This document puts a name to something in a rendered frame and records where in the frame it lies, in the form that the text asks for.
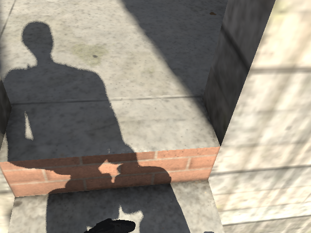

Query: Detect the robot left hand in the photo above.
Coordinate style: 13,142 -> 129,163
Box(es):
84,218 -> 136,233

